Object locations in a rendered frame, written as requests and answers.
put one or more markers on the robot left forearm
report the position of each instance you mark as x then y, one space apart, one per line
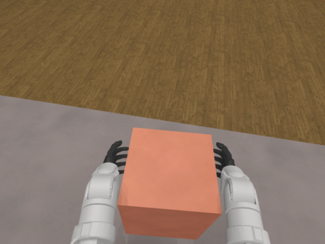
96 223

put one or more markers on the robot right forearm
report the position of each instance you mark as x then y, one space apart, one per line
243 215

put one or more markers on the left robot hand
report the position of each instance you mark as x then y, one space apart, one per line
112 156

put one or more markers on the carton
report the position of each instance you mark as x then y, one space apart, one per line
169 186

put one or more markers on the right robot hand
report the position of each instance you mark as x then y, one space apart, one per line
226 157

